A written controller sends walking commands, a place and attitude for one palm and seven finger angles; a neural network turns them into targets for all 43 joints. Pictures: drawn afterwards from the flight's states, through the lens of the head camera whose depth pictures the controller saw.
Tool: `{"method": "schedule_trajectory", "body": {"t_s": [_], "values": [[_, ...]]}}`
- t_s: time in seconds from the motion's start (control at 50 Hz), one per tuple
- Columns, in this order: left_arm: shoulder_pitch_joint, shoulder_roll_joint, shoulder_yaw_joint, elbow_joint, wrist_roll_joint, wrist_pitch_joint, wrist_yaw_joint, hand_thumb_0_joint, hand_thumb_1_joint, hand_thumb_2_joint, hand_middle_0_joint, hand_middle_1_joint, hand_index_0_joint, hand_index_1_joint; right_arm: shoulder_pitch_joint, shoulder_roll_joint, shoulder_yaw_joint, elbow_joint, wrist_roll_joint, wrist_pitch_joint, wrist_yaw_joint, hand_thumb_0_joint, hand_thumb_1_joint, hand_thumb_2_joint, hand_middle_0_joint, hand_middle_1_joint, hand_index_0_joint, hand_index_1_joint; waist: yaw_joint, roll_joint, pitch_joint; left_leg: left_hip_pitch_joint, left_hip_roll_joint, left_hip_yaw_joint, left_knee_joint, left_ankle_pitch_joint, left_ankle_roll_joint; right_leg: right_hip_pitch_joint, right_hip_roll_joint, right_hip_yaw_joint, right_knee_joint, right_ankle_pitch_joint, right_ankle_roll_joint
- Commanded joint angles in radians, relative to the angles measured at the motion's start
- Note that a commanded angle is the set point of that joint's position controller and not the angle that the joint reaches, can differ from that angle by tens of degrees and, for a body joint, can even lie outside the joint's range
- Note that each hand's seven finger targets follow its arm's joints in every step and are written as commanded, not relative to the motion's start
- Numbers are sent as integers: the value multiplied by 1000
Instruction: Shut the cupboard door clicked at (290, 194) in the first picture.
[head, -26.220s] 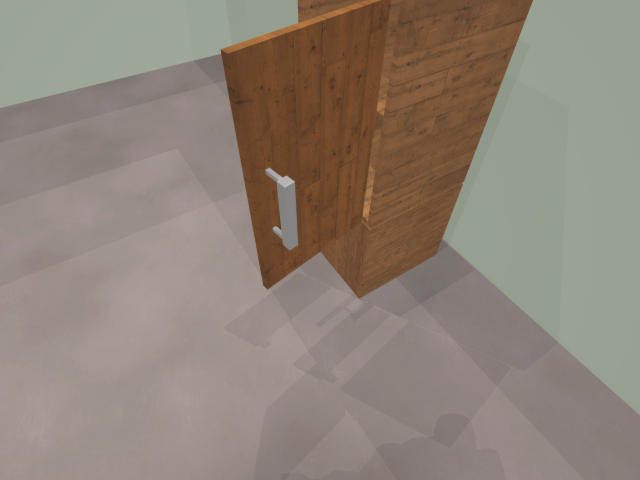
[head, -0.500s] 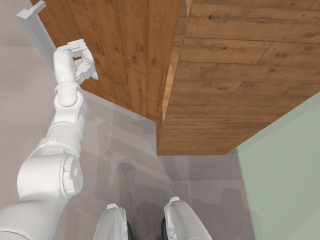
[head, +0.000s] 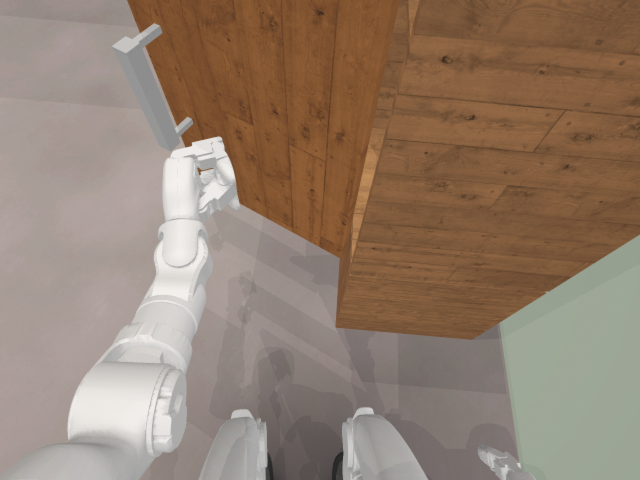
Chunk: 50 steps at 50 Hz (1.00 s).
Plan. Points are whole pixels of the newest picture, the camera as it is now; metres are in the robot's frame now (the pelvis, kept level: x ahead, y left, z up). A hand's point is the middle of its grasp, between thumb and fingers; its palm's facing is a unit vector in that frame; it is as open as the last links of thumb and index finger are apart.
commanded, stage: draw the hand back to the body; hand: left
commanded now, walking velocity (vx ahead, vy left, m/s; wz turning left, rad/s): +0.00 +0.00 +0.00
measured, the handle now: (161, 92) +0.64 +0.20 +0.04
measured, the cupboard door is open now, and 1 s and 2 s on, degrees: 64 64 64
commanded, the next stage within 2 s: step back with the hand held close in 1.60 s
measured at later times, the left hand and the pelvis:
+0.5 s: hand (143, 215) +0.37 +0.15 +0.14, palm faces +0.03 -1.00 -0.04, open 3.1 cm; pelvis +0.02 +0.01 +0.06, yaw +0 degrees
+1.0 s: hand out of the picture +0.27 +0.25 +0.22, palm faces +0.30 -0.89 -0.33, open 4.4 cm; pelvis +0.05 +0.02 +0.11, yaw +1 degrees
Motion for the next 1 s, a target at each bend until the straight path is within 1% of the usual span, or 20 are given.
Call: {"method": "schedule_trajectory", "body": {"t_s": [0.0,0.04,0.06,0.08,0.12,0.18,0.2,0.3,0.4,0.5,0.52,0.54,0.56,0.6,0.66,0.72,0.76,0.82,0.96,0.98], "values": [[-444,155,28,-176,-12,-68,-13,0,900,900,-1300,-1500,-1300,-1500,156,-143,-50,-49,-4,-21,-16,0,-900,-900,200,300,200,300,-44,-18,-447,222,-43,-19,-88,212,35,264,3,104,-196,383,55],[-351,200,71,-284,-27,-76,-26,0,900,900,-1300,-1500,-1300,-1500,154,-149,-56,-78,1,-23,-12,0,-900,-900,200,300,200,300,17,37,-558,314,-41,-14,-116,273,29,333,4,103,-197,432,47],[-289,203,75,-339,-39,-69,-36,0,900,900,-1300,-1500,-1300,-1500,157,-152,-57,-95,5,-23,-11,0,-900,-900,200,300,200,300,37,46,-612,365,-39,-17,-131,315,27,365,10,95,-192,470,44],[-231,182,56,-384,-52,-51,-49,0,900,900,-1300,-1500,-1300,-1500,151,-145,-56,-106,16,-22,-10,0,-900,-900,200,300,200,300,44,47,-613,396,-36,-12,-152,340,25,392,10,91,-211,496,45],[-111,184,55,-462,-75,-4,-68,0,900,900,-1300,-1500,-1300,-1500,155,-142,-56,-125,32,-18,-13,0,-900,-900,200,300,200,300,61,-11,-571,400,-36,0,-195,350,29,475,12,94,-257,531,50],[-27,153,9,-576,-107,61,-88,0,900,900,-1300,-1500,-1300,-1500,135,-134,-47,-148,53,-17,-32,0,-900,-900,200,300,200,300,48,-79,-442,385,-38,15,-260,284,40,536,4,109,-347,477,63],[-10,166,21,-616,-119,70,-89,0,900,900,-1300,-1500,-1300,-1500,131,-135,-47,-149,56,-20,-41,0,-900,-900,200,300,200,300,52,-101,-418,393,-38,14,-277,270,42,554,1,113,-371,453,65],[95,133,-38,-748,-134,64,-106,0,900,900,-1300,-1500,-1300,-1500,88,-131,-39,-139,66,-54,-68,0,-900,-900,200,300,200,300,49,-48,-291,518,-33,4,-357,251,42,532,2,85,-437,389,55],[312,137,-46,-822,-160,116,-150,0,900,900,-1300,-1500,-1300,-1500,38,-132,-30,-167,81,-73,-69,0,-900,-900,200,300,200,300,87,-8,-222,614,-33,-2,-438,290,38,581,3,60,-480,414,44],[453,169,-16,-1015,-197,177,-184,0,900,900,-1163,-1350,-1163,-1350,-28,-122,-18,-216,94,-90,-75,0,-900,-900,200,300,200,300,118,16,-198,693,-32,-5,-492,366,38,664,3,42,-500,492,38],[501,241,-79,-1057,-88,244,-136,0,900,900,-1135,-1320,-1135,-1320,-65,-104,-26,-233,94,-54,-98,0,-900,-900,200,300,200,300,130,-37,-229,751,-32,-2,-548,382,38,732,-23,97,-569,510,44],[515,209,-88,-1117,-89,288,-111,0,900,900,-1107,-1290,-1107,-1290,-77,-97,-20,-254,95,-42,-112,0,-900,-900,200,300,200,300,116,-23,-192,772,-32,2,-573,386,41,749,-28,93,-601,519,49],[522,218,-93,-1161,-78,321,-94,0,900,900,-1080,-1260,-1080,-1260,-86,-98,-14,-253,94,-38,-124,0,-900,-900,200,300,200,300,116,4,-179,804,-34,2,-591,404,45,774,-29,90,-621,538,48],[565,225,-82,-1173,-69,376,-67,0,900,900,-1025,-1200,-1025,-1200,-113,-90,1,-246,93,-31,-140,0,-900,-900,200,300,200,300,115,-23,-78,827,-30,-1,-637,383,46,778,-29,81,-673,513,51],[601,243,-62,-1248,-62,424,-48,0,900,900,-943,-1110,-943,-1110,-139,-89,12,-242,89,-35,-157,0,-900,-900,200,300,200,300,122,-6,-48,918,-25,-10,-699,416,48,824,-22,64,-730,503,42],[695,237,-47,-1325,-59,458,-36,0,900,900,-860,-1020,-860,-1020,-154,-78,27,-241,81,-50,-153,0,-900,-900,200,300,200,300,133,39,-41,994,-20,-17,-750,482,41,882,-20,48,-763,536,37],[776,251,-26,-1362,-57,477,-33,0,900,900,-805,-960,-805,-960,-159,-82,30,-238,75,-60,-148,0,-900,-900,200,300,200,300,142,14,-27,1014,-17,-17,-773,518,40,921,-20,47,-794,562,37],[829,250,-6,-1442,-53,492,-29,0,900,900,-723,-870,-723,-870,-168,-79,36,-237,69,-71,-138,0,-900,-900,200,300,200,300,144,43,0,1053,-11,-20,-805,570,33,943,-20,41,-821,583,37],[952,330,125,-1536,-54,503,-16,0,900,900,-530,-660,-530,-660,-187,-86,33,-221,52,-97,-129,0,-900,-900,200,300,200,300,167,18,52,1057,-13,-19,-846,551,30,986,-18,39,-873,558,38],[961,318,127,-1556,-55,499,-17,0,900,900,-502,-630,-502,-630,-191,-79,34,-222,55,-100,-127,0,-900,-900,200,300,200,300,165,38,51,1060,-14,-15,-849,545,29,989,-23,40,-871,553,39]]}}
